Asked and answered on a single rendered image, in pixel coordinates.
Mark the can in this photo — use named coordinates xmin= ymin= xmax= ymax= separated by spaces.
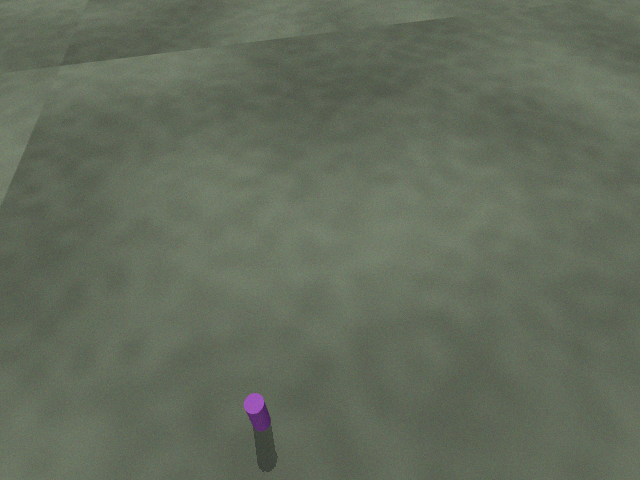
xmin=244 ymin=393 xmax=271 ymax=431

